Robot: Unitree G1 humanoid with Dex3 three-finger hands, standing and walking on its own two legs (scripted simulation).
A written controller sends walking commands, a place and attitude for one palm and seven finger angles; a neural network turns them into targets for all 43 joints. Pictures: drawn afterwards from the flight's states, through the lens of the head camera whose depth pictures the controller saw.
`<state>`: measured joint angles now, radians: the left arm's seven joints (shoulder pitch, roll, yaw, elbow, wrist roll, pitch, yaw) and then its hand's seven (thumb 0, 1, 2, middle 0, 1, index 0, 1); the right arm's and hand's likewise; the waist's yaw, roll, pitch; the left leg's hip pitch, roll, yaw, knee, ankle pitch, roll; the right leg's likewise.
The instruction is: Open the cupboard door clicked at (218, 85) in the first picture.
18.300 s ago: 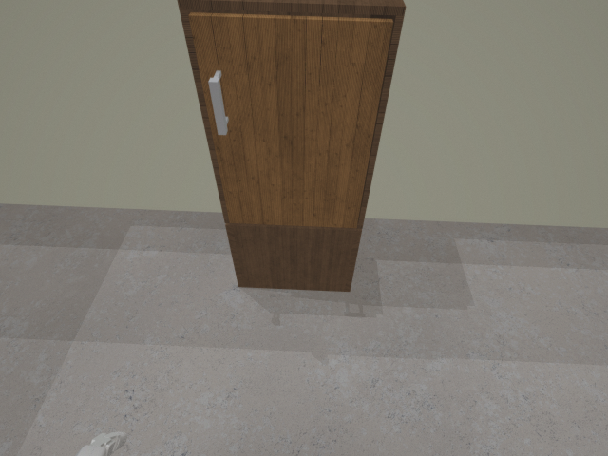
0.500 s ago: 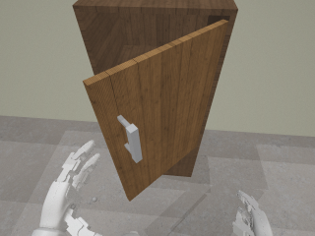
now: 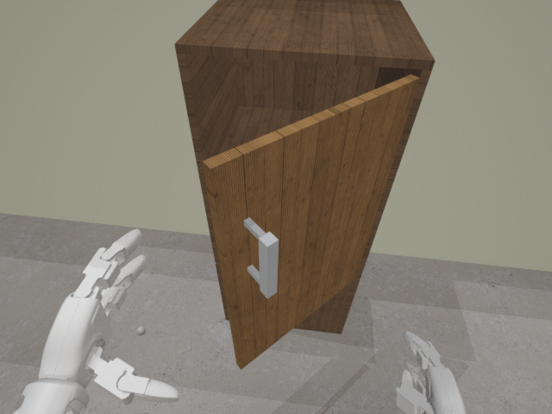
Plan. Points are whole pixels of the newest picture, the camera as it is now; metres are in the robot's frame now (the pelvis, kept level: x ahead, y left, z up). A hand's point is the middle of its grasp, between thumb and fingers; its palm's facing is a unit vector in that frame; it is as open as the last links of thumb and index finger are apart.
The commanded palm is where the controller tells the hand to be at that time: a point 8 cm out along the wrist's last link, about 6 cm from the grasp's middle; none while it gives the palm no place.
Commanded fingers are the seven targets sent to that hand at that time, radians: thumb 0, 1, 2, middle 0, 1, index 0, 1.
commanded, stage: draw the hand back to the body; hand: left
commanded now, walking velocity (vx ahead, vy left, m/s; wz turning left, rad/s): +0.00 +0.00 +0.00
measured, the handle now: (260, 258) +0.32 +0.06 +0.08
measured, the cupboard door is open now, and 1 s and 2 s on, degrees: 46 46 46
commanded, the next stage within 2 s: step back with the hand held close in 1.00 s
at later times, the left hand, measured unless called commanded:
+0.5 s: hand (85, 277) +0.21 +0.23 +0.17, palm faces +0.38 -0.84 -0.37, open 10.6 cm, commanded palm +0.16 +0.28 +0.19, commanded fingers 0.00 0.73 0.82 -0.19 -0.30 -0.19 -0.30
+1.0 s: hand (98, 262) +0.22 +0.22 +0.19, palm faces +0.42 -0.82 -0.39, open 7.5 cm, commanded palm +0.17 +0.26 +0.20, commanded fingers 0.00 0.90 0.90 -0.20 -0.30 -0.20 -0.30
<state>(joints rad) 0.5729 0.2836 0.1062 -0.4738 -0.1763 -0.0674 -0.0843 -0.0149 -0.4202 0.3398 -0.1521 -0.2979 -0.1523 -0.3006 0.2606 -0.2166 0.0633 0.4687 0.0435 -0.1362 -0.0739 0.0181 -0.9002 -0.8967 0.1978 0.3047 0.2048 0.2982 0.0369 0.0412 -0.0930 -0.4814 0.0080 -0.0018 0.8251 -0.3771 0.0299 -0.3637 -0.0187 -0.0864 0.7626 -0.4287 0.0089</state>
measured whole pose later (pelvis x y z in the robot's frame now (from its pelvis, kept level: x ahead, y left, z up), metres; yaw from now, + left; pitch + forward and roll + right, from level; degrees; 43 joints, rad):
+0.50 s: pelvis +0.02 -0.01 +0.03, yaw -1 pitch -4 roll +0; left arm 0.51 0.33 0.26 -0.43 -0.06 -0.05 0.13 0.00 0.38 0.68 -0.18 -0.30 -0.19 -0.30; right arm 0.21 -0.22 0.05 0.61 0.01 -0.11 -0.08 0.02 -0.90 -0.90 0.20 0.30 0.21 0.30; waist 0.06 0.04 0.00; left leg -0.17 -0.01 0.03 0.47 -0.24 0.02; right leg -0.08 -0.03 -0.06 0.44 -0.30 0.01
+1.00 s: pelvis +0.03 -0.03 +0.04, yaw -1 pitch -4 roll +0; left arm 0.47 0.34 0.31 -0.39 -0.08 -0.06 0.11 0.01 0.88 0.90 -0.21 -0.30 -0.21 -0.30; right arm 0.19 -0.23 0.02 0.63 0.01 -0.09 -0.08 0.02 -0.90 -0.90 0.20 0.30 0.20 0.30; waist 0.06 0.06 0.02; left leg -0.11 0.02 0.01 0.42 -0.23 -0.01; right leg -0.02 0.01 -0.07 0.39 -0.29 -0.03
